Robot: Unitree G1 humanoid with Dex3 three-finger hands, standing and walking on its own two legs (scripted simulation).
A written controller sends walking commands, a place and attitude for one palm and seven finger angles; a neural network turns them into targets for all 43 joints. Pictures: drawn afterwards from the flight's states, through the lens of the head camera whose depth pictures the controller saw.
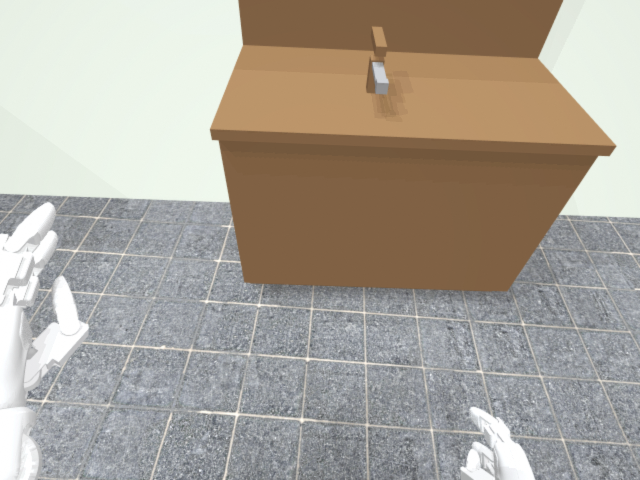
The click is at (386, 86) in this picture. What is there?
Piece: tap's lever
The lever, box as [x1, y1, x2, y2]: [375, 78, 388, 93]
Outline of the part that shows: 376,78 375,92 386,93 388,85 387,79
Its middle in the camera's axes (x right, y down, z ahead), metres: +0.15 -0.37 +0.93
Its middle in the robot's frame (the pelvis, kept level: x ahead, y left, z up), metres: +0.96 -0.08 +0.05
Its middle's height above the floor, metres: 0.82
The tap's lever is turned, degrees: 0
